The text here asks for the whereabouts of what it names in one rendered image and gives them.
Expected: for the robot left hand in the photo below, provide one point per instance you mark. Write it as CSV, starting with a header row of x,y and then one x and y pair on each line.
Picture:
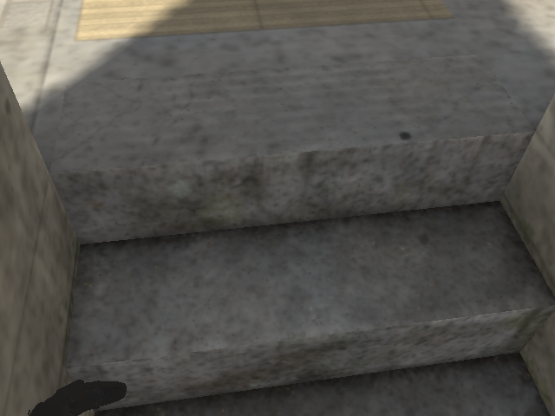
x,y
78,397

